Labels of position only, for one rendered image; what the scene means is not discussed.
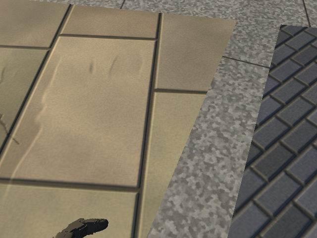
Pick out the left robot hand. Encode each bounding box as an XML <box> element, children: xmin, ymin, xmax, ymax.
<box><xmin>54</xmin><ymin>218</ymin><xmax>109</xmax><ymax>238</ymax></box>

